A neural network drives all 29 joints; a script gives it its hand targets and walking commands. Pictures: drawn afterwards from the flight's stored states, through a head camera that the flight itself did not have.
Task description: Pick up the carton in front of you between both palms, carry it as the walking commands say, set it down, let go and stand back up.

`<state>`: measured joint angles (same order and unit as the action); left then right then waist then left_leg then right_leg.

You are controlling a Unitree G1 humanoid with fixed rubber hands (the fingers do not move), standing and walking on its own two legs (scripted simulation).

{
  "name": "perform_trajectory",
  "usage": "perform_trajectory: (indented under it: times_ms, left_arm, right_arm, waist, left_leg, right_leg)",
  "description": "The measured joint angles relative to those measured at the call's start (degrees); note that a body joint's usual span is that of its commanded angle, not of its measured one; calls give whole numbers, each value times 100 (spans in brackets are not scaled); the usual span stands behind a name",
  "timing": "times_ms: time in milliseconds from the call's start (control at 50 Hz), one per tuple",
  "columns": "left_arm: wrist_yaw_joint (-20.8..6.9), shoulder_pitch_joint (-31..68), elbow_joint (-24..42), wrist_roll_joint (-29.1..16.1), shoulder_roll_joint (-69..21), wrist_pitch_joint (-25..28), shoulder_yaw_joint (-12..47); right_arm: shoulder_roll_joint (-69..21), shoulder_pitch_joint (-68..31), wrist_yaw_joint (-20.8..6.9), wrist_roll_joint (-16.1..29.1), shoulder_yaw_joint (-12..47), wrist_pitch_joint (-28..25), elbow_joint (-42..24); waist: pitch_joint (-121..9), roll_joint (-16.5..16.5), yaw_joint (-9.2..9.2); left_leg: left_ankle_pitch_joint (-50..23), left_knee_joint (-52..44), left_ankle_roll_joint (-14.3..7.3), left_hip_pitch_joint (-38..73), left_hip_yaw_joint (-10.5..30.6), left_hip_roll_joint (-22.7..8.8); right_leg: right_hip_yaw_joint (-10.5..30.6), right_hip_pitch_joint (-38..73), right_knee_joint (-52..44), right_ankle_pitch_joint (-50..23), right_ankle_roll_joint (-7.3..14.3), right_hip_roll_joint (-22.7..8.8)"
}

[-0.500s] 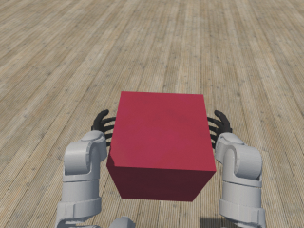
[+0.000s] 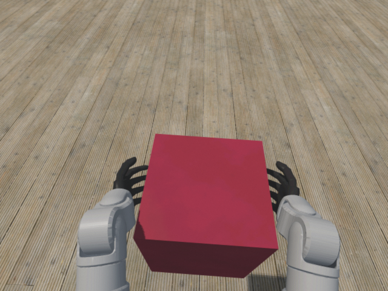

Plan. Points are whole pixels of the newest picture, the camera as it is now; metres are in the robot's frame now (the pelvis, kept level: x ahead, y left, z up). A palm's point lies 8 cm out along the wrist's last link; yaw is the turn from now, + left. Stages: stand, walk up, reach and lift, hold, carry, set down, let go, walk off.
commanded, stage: carry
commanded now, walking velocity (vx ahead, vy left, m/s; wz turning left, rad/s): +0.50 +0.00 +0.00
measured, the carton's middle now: (202, 211) +0.30 -0.01 +0.00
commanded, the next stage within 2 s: none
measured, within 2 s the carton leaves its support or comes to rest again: neither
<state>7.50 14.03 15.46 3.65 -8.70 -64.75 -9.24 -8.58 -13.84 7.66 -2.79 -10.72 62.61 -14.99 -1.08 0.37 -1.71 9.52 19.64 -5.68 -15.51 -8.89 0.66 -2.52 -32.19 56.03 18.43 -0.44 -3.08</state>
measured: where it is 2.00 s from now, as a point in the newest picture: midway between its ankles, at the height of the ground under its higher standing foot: (189, 163)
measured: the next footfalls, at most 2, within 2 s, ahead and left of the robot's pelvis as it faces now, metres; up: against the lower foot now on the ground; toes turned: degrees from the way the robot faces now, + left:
right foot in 0.28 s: +0.38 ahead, -0.13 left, +0.00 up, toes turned -8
left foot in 0.80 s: +0.70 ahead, +0.11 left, +0.00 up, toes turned +13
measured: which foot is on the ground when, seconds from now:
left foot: down 0.00-0.28, up 0.30-0.78, down 0.80-1.00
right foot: up 0.00-0.26, down 0.28-0.84, up 0.86-1.00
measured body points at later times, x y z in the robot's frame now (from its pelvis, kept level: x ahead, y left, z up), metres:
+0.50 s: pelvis +0.32 -0.06 +0.00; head +0.31 -0.07 +0.45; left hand +0.56 +0.11 +0.07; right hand +0.59 -0.19 +0.07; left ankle +0.30 +0.08 -0.68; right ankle +0.34 -0.13 -0.75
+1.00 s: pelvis +0.63 +0.02 +0.00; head +0.64 +0.04 +0.45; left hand +0.89 +0.17 +0.05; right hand +0.89 -0.13 +0.06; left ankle +0.66 +0.10 -0.75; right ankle +0.58 -0.12 -0.66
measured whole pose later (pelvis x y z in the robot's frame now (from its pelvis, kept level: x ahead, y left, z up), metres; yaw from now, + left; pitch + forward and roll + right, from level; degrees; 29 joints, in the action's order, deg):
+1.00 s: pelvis +0.63 +0.02 +0.00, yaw +0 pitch +4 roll -1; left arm 7.2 1.5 24.7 4.4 -7.3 -70.2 -2.9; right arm -7.3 -1.7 6.7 -3.6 -4.1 67.4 -23.1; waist -4.0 -1.2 -1.0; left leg 9.0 21.2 -3.9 -16.5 -13.3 -2.4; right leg -3.9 -28.9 62.2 16.8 0.3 -5.4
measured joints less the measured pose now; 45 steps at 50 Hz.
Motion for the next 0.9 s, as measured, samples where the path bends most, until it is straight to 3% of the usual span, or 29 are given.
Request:
perform_trajectory:
  times_ms: [120, 260, 300, 340, 380, 420, 580, 720, 800, 840, 900]
  left_arm:
    - [0, -620, 876, -5, 117, -157, 425]
    - [-1, -1081, 1252, 23, 144, -597, 577]
    - [-1, -1046, 1100, 22, 140, -652, 609]
    - [-1, -937, 789, 29, 138, -668, 639]
    - [-1, -939, 646, 27, 136, -704, 637]
    - [-1, -1039, 653, 20, 137, -694, 624]
    - [-14, -1329, 996, -20, 137, -479, 638]
    - [-14, -1271, 1283, -21, 140, -581, 703]
    - [-14, -1202, 1306, 23, 142, -716, 684]
    - [-14, -1128, 1169, 31, 150, -734, 549]
    - [-15, -1118, 976, 58, 146, -743, 467]
  right_arm:
    - [92, 500, -23, 60, 366, 196, -798]
    - [125, 922, -85, -80, 638, 621, -1111]
    - [132, 931, -86, -107, 582, 726, -1071]
    - [133, 929, -85, -134, 472, 798, -936]
    - [132, 953, -86, -160, 455, 854, -842]
    - [133, 981, -87, -170, 504, 856, -787]
    - [130, 1174, -94, -157, 691, 622, -999]
    - [131, 1196, -94, -134, 678, 712, -1358]
    - [133, 1094, -95, -114, 650, 812, -1308]
    - [127, 979, -95, -123, 688, 724, -1001]
    - [123, 923, -95, -123, 693, 660, -673]
  waist:
    - [-244, -37, 88]
    - [-718, 23, 159]
    - [-772, 169, 206]
    - [-746, 241, 249]
    - [-665, 171, 266]
    - [-597, 124, 277]
    - [-614, 6, 299]
    - [-729, 10, 241]
    - [-726, -96, 259]
    - [-654, -330, 181]
    - [-453, -265, 123]
  left_leg:
    - [359, -577, 180, 962, 124, -52]
    - [1371, -437, 522, 2034, 265, -175]
    - [1940, 626, 601, 1867, 322, -364]
    - [1801, 2618, 615, 1011, 563, -401]
    - [1592, 4046, 518, 112, 646, -329]
    - [1222, 4473, 463, -602, 579, -402]
    - [19, 2650, 702, -1908, 393, -776]
    - [-669, 1312, 643, -1823, 86, -690]
    - [-591, 700, 459, -1240, -288, -464]
    - [-437, 1081, 189, -1206, -449, -322]
    - [-91, 1009, 125, -904, -493, -353]
  right_leg:
    - [-228, -357, -1506, -896, -102, -193]
    - [-814, 311, -2900, -1564, 86, 40]
    - [-988, 557, -2876, -1499, 346, 181]
    - [-1078, 591, -2506, -1090, 530, 188]
    - [-1100, 840, -2646, -915, 526, 161]
    - [-1095, 1163, -2984, -915, 495, 183]
    - [-935, 2418, -4106, -743, 392, 237]
    - [-844, 3447, -4377, -72, 88, 177]
    - [-725, 3793, -3744, 737, -175, -15]
    - [-538, 3241, -2131, 922, -180, -321]
    - [-48, 1810, 511, 660, -34, -137]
